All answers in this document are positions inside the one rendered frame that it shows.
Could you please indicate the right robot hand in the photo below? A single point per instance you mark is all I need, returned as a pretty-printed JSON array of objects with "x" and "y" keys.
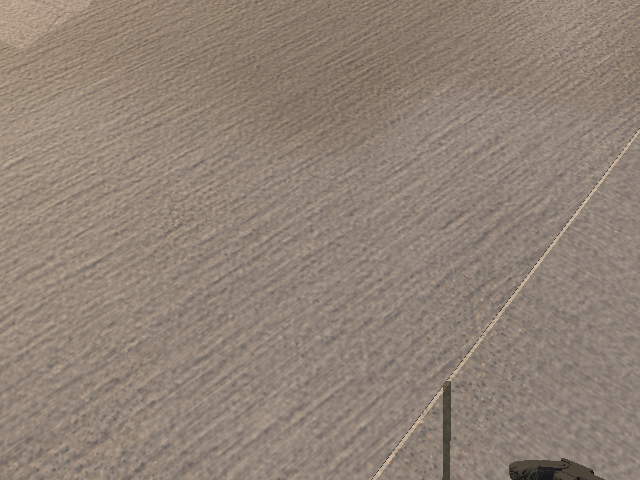
[{"x": 550, "y": 470}]

